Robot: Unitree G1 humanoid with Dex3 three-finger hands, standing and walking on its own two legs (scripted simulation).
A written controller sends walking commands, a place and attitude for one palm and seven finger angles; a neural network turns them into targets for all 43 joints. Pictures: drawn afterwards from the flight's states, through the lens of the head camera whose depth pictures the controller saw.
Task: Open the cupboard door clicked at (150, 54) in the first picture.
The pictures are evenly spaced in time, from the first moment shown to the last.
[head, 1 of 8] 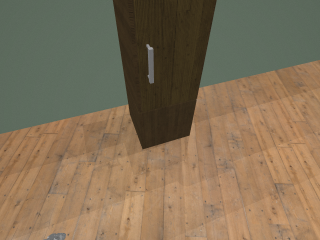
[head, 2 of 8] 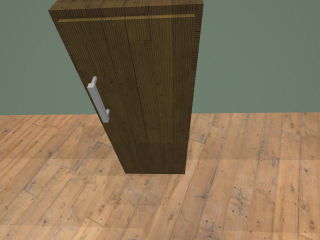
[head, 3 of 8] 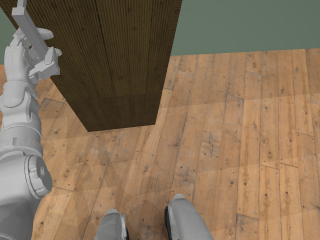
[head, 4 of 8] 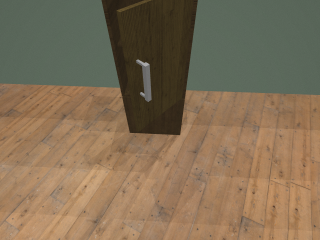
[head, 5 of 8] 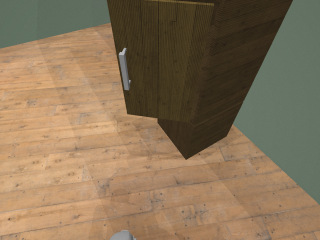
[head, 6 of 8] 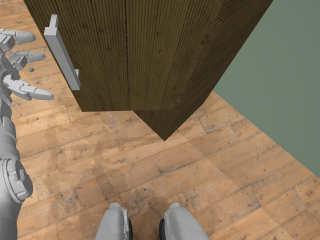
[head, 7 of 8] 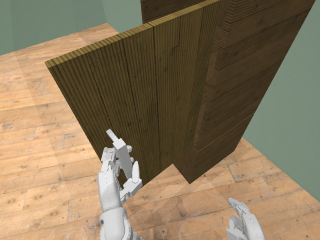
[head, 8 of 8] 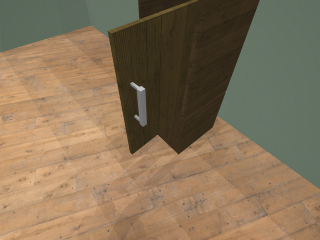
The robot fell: no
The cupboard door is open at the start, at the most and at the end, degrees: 0 94 94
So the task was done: yes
